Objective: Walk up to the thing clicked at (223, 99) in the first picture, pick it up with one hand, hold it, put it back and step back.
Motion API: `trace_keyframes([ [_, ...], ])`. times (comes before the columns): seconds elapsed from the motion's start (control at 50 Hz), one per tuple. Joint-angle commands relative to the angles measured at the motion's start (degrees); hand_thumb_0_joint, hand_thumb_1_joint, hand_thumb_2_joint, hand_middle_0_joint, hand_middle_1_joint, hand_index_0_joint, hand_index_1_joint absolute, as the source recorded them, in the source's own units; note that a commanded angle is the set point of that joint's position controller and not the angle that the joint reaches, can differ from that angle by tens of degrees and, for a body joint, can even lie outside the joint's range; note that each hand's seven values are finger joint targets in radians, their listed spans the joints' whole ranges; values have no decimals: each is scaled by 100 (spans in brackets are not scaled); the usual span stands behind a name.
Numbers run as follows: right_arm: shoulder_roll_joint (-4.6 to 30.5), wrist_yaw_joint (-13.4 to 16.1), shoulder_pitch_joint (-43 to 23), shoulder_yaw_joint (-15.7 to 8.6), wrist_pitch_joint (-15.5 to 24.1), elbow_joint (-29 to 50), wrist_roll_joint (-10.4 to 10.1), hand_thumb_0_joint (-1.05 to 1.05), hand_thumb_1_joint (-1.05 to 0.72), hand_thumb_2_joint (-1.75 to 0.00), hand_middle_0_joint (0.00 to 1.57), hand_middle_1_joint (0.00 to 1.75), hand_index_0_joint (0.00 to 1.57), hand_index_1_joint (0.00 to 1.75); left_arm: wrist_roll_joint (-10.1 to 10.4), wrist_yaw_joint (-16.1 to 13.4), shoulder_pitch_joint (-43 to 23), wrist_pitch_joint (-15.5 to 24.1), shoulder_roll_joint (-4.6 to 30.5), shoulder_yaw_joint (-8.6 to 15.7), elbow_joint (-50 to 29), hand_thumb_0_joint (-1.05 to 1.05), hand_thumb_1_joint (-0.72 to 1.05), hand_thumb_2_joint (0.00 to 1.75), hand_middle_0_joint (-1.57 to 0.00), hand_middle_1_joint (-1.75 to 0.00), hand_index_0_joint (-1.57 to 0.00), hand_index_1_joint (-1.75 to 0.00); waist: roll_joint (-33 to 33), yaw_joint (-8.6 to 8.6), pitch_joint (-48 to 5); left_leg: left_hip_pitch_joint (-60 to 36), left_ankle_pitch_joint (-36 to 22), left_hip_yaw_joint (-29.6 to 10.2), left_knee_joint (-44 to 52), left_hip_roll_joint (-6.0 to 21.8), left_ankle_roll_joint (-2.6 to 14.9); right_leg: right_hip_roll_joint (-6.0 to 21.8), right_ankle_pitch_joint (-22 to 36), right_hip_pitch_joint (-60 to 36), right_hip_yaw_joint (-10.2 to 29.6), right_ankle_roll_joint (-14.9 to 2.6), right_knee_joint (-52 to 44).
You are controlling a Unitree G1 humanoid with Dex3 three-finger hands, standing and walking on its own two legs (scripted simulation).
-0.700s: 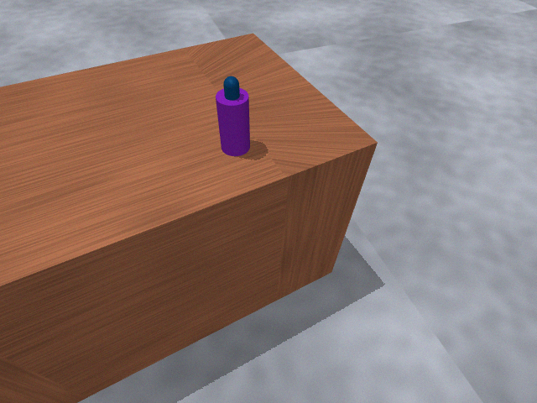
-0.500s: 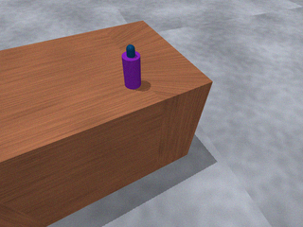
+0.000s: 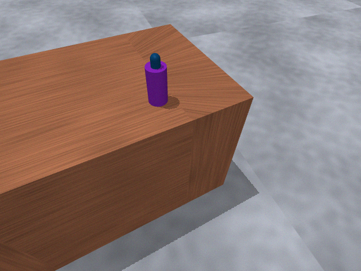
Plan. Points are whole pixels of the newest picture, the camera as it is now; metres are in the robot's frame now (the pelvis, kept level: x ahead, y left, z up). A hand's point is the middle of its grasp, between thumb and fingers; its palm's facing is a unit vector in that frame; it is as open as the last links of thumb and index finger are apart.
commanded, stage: stand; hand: right
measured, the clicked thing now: (156, 79) +0.71 +0.10 +0.01
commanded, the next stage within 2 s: walk up in 0.42 s
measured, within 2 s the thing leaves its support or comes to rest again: neither
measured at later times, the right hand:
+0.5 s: hand out of the picture +0.08 -0.26 -0.16, palm faces -0.09 +0.94 -0.34, open 7.4 cm
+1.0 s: hand (251, 246) +0.22 -0.18 -0.14, palm faces -0.29 +0.85 -0.44, open 7.4 cm
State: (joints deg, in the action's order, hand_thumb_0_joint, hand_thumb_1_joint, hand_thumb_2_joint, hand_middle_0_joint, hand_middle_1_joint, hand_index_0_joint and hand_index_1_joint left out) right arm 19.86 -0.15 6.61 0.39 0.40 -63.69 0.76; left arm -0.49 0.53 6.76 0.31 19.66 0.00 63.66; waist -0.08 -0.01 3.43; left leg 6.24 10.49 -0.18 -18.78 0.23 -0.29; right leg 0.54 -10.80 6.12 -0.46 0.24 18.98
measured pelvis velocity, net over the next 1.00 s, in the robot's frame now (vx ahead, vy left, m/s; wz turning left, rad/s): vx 0.12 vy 0.08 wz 0.30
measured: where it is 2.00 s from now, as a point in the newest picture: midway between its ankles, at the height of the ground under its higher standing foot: outside the picture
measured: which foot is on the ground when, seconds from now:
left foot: down 0.00-0.46, up 0.48-0.72, down 0.74-1.00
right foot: down 0.00-0.74, up 0.76-1.00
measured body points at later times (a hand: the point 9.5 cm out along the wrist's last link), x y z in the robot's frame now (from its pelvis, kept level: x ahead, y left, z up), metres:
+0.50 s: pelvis +0.00 +0.00 +0.00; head +0.01 +0.00 +0.45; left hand +0.07 +0.31 -0.13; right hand +0.08 -0.31 -0.13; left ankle -0.01 +0.12 -0.73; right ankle +0.00 -0.12 -0.75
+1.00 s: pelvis +0.12 +0.08 -0.02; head +0.14 +0.12 +0.43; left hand +0.11 +0.42 -0.15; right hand +0.23 -0.22 -0.11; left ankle +0.11 +0.20 -0.75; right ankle +0.22 -0.05 -0.70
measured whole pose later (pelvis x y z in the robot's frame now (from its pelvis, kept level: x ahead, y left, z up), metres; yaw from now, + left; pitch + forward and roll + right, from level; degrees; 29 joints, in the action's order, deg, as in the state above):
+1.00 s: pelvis +0.12 +0.08 -0.02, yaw +17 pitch -2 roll +1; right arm 21.0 -0.1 23.4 -2.2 4.1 -46.9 1.6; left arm -1.6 3.8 14.0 -2.0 25.3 5.1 48.0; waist -4.9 0.9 5.2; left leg 14.9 16.5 -0.9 -33.7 -0.9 0.6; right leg 5.5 -20.9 28.1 0.2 -1.4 54.6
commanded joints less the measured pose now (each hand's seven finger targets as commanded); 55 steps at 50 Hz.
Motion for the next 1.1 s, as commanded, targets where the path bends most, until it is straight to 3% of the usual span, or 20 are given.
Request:
trace_keyframes([
  [0.0, 1211, 66, -224, -242, 157, 333, -35, 0, -90, -90, 20, 30, 20, 30, -2, -99, -198, 152, 1179, 213, -328, 0, 90, 90, -20, -30, -20, -30, 74, -23, -429, -23, -793, -549, 271, 693, 172, 685, 765, -79, 516, -163, -292],
  [0.38, 1210, 71, -227, -244, 141, 335, -27, 0, -90, -90, 20, 30, 20, 30, 1, -104, -183, 155, 1219, 219, -328, 0, 90, 90, -20, -30, -20, -30, 23, -20, -405, -118, -838, -529, 263, 698, 146, 674, 818, -4, 545, -174, -327],
  [0.4, 1594, -84, 0, -540, 53, 694, 7, 0, -90, -90, 20, 30, 20, 30, -44, -56, 290, 262, 1841, 669, -577, 0, 90, 90, -20, -30, -20, -30, -6, -309, -751, 1054, 827, -687, -547, 308, 508, 396, -1430, -1152, 189, -294, 152],
  [0.42, 1482, -159, -249, -537, -11, 886, 53, 0, -90, -90, 20, 30, 20, 30, -139, -55, 748, 251, 1997, 792, -473, 0, 90, 90, -20, -30, -20, -30, -409, -558, -411, 2479, 2000, -389, -1052, 64, 418, 909, -2663, -1745, 909, -612, -291],
  [0.44, 1344, -221, -710, -531, -58, 1220, 126, 0, -90, -90, 20, 30, 20, 30, -211, -72, 1006, 267, 2273, 950, -583, 0, 90, 90, -20, -30, -20, -30, -1203, -826, -78, 3181, 1796, -40, -2688, -41, 341, 2114, -3254, -1358, 2051, -1162, -1169],
  [0.46, 1325, -254, -715, -571, -93, 1421, 226, 0, -90, -90, 20, 30, 20, 30, -237, -80, 701, 303, 2210, 960, -892, 0, 90, 90, -20, -30, -20, -30, -843, -704, 313, 3432, 1635, -275, -3379, 420, 196, 2775, -3152, -711, 2373, -1525, -1373],
  [0.52, 1464, -422, 166, -743, -71, 1383, 151, 0, -90, -90, 20, 30, 20, 30, -233, -54, 20, 393, 1844, 902, -1351, 0, 90, 90, -20, -30, -20, -30, -396, -132, 374, 3072, 1209, -590, -3343, 893, 37, 2261, -2099, -415, 1313, -1358, -1219],
  [0.56, 1352, -495, 326, -761, -33, 1433, 143, 0, -90, -90, 20, 30, 20, 30, -237, 11, 57, 435, 1830, 905, -1517, 0, 90, 90, -20, -30, -20, -30, -578, -165, 243, 2505, 1096, -281, -2891, 842, -45, 1934, -1448, -213, 493, -1240, -996],
  [0.62, 1221, -528, 567, -812, 26, 1540, 111, 0, -90, -90, 20, 30, 20, 30, -244, 135, 60, 390, 1852, 907, -1706, 0, 90, 90, -20, -30, -20, -30, -932, -115, 136, 1425, 541, 287, -1978, 566, -39, 1466, -1118, 462, -335, -953, -429],
  [0.66, 1247, -466, 1095, -891, 94, 1420, 83, 0, -90, -90, 20, 30, 20, 30, -243, 188, 66, 308, 1817, 882, -1823, 0, 90, 90, -20, -30, -20, -30, -702, 149, -103, 401, -72, 823, -1538, 194, -35, 1341, -1428, 1037, -645, -843, 382],
  [0.68, 1416, -387, 1590, -983, 124, 1266, 109, 0, -90, -90, 20, 30, 20, 30, -267, 202, 130, 251, 1663, 839, -1869, 0, 90, 90, -20, -30, -20, -30, -243, 347, -330, -279, 210, 883, -1685, 29, 0, 1246, -1539, 1435, -739, -770, 1191],
  [0.7, 1716, -277, 2332, -1093, 164, 1097, 101, 0, -90, -90, 20, 30, 20, 30, -291, 218, 331, 191, 1363, 745, -1916, 0, 90, 90, -20, -30, -20, -30, 633, 664, -645, -1070, 892, 544, -1559, -19, 193, 989, -1472, 1882, -856, -660, 2647],
  [0.72, 2175, -171, 2706, -1160, 212, 1152, 149, 0, -90, -90, 20, 30, 20, 30, -221, 265, 494, 141, 853, 584, -2033, 0, 90, 90, -20, -30, -20, -30, 2194, 783, -363, -1052, 2575, -1730, -235, 1071, 666, 249, -2638, 2968, -1007, -387, 4627],
  [0.74, 2648, -185, 2342, -1165, 283, 1524, 81, 0, -90, -90, 20, 30, 20, 30, -130, 242, 368, 151, 1219, 632, -2214, 0, 90, 90, -20, -30, -20, -30, 1808, 664, -444, -374, 3490, -4841, 1140, 2210, 1493, -30, -2652, 3313, -46, -374, 5123],
  [0.76, 2740, -154, 1858, -1198, 307, 1680, -34, 0, -90, -90, 20, 30, 20, 30, -131, 208, 127, 133, 1732, 690, -2157, 0, 90, 90, -20, -30, -20, -30, 744, 459, -10, 300, 3869, -4982, 1226, 2424, 1694, 448, -2310, 3229, 578, -366, 5227],
  [0.8, 2212, -44, 1347, -985, 413, 1939, 8, 0, -90, -90, 20, 30, 20, 30, -32, 207, 858, 87, 1700, 718, -1826, 0, 90, 90, -20, -30, -20, -30, 411, 9, -54, 5, 2371, -3169, 392, 1772, 1404, 805, -1436, 3207, 541, -335, 5022],
  [0.86, 1943, 50, 1659, -896, 524, 1975, -18, 0, -90, -90, 20, 30, 20, 30, -119, 265, 1092, -22, 1704, 819, -1728, 0, 90, 90, -20, -30, -20, -30, 450, -61, -169, 713, 844, -2073, 122, 1370, 1184, 749, -1073, 2321, 369, -194, 4212],
  [0.94, 1927, 198, 1697, -853, 557, 2125, 55, 0, -90, -90, 20, 30, 20, 30, -132, 236, 925, -146, 1443, 786, -1967, 0, 90, 90, -20, -30, -20, -30, 732, -89, 130, 1217, -1160, -1499, -279, 1330, 1244, 627, -904, 2095, 206, -95, 3488],
  [1.02, 1875, 273, 1554, -769, 480, 2340, 37, 0, -90, -90, 20, 30, 20, 30, -46, 146, 808, -126, 1273, 778, -2120, 0, 90, 90, -20, -30, -20, -30, 891, -66, -247, 1481, -3180, -1102, -1203, 1156, 1133, 270, -764, 1236, -143, -215, 2909],
  [1.08, 1830, 291, 1270, -730, 324, 2464, -57, 0, -90, -90, 20, 30, 20, 30, -52, 84, 985, -53, 1241, 795, -2063, 0, 90, 90, -20, -30, -20, -30, 781, -251, -515, 1596, -2323, -1007, -2132, 786, 845, 85, 40, 529, -250, -419, 1594],
])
